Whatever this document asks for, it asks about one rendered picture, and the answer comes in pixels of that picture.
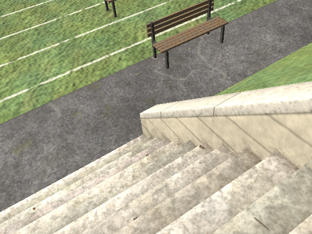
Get stairs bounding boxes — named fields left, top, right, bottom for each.
left=0, top=135, right=312, bottom=234

